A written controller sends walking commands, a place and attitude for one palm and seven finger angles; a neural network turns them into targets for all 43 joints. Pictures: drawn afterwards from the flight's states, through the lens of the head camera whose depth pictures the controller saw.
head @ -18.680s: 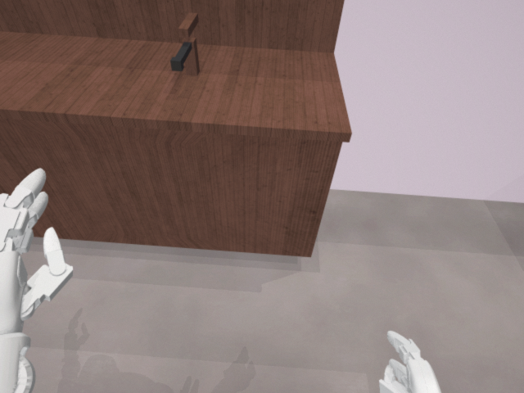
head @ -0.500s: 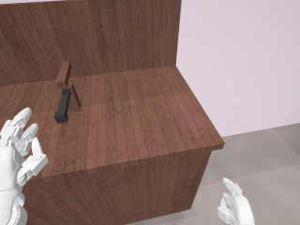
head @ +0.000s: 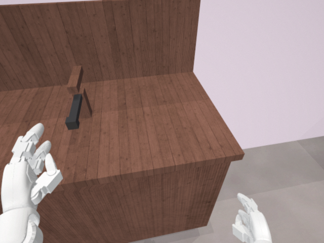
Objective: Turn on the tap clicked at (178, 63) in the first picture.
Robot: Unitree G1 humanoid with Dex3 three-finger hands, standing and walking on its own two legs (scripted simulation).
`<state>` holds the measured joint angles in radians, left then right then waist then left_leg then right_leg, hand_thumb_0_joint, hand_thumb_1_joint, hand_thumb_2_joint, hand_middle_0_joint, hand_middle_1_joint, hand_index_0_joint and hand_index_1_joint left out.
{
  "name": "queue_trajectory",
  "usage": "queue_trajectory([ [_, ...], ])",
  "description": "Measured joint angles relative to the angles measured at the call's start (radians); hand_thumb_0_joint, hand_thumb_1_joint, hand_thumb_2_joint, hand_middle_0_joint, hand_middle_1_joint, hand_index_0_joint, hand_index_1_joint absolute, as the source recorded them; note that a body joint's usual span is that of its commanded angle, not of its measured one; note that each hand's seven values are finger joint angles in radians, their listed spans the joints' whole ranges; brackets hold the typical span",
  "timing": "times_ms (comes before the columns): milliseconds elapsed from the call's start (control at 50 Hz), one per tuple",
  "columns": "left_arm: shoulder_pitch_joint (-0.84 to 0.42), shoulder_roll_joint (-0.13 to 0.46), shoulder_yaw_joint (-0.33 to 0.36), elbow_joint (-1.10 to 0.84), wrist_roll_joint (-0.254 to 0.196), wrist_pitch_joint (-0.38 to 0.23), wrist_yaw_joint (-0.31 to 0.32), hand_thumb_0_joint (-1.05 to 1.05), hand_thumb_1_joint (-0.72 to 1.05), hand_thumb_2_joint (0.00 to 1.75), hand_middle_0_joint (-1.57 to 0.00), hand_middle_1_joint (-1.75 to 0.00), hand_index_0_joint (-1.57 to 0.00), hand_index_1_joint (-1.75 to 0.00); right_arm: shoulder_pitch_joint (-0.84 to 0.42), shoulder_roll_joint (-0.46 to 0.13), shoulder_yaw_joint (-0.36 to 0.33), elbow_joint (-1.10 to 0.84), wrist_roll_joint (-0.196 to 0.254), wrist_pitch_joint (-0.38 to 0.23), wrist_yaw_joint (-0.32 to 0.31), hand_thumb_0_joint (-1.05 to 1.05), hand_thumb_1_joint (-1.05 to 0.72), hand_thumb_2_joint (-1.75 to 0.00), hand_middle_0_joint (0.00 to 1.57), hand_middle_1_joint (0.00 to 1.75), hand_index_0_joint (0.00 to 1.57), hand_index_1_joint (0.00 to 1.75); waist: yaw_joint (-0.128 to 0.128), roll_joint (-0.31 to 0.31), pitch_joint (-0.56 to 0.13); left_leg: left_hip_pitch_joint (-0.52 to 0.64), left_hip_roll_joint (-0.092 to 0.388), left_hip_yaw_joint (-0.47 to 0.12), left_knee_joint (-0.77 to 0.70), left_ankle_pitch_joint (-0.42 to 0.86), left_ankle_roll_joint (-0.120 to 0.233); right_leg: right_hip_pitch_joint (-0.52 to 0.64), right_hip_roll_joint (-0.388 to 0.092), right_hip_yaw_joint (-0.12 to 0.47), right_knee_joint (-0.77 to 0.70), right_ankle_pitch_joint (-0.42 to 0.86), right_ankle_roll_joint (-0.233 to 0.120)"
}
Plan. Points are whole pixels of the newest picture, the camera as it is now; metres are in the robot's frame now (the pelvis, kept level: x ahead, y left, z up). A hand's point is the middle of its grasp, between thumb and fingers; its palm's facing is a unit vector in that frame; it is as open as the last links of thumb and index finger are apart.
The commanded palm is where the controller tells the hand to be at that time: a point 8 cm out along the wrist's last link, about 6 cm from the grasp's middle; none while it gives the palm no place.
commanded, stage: turn the palm inward beside the body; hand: left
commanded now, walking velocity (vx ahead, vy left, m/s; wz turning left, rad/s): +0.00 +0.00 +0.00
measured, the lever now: (72, 122) +0.37 +0.32 +0.10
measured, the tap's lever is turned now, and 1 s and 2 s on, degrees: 0 0 0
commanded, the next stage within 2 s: reach beside the lever's end, fingers flat in 0.42 s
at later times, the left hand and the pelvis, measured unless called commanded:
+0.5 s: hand (77, 168) +0.20 +0.20 +0.16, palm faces +0.47 -0.88 -0.11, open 7.4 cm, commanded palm +0.15 +0.24 +0.17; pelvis +0.02 -0.03 +0.00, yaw +0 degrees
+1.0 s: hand (71, 155) +0.23 +0.24 +0.15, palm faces +0.49 -0.86 -0.11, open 7.4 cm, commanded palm +0.19 +0.28 +0.15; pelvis +0.02 -0.02 +0.00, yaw -1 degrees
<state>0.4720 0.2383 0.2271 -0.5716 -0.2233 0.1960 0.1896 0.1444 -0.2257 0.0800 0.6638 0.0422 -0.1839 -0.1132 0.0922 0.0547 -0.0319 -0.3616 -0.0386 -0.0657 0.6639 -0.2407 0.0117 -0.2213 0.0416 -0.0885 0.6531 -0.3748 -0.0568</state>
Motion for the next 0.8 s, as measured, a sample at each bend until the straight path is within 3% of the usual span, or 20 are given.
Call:
queue_trajectory([
  [560,0.010,-0.007,-0.001,0.030,-0.022,0.001,-0.007,0.02,0.90,0.90,-0.20,-0.30,-0.21,-0.30,0.026,-0.020,-0.025,-0.013,0.003,0.003,-0.002,0.01,-0.90,-0.90,0.20,0.30,0.20,0.30,-0.007,0.011,-0.029,0.028,0.029,-0.017,-0.015,-0.020,-0.034,0.032,0.033,-0.011,-0.030,-0.012,-0.039],
  [800,-0.118,0.027,0.080,0.187,-0.042,-0.010,-0.015,0.02,0.90,0.90,-0.20,-0.30,-0.21,-0.30,0.020,-0.018,-0.027,0.024,0.008,-0.003,-0.025,0.01,-0.90,-0.90,0.20,0.30,0.20,0.30,-0.016,0.014,-0.010,0.018,0.038,-0.024,-0.020,-0.012,-0.035,0.027,0.042,-0.016,-0.045,0.002,-0.044],
])
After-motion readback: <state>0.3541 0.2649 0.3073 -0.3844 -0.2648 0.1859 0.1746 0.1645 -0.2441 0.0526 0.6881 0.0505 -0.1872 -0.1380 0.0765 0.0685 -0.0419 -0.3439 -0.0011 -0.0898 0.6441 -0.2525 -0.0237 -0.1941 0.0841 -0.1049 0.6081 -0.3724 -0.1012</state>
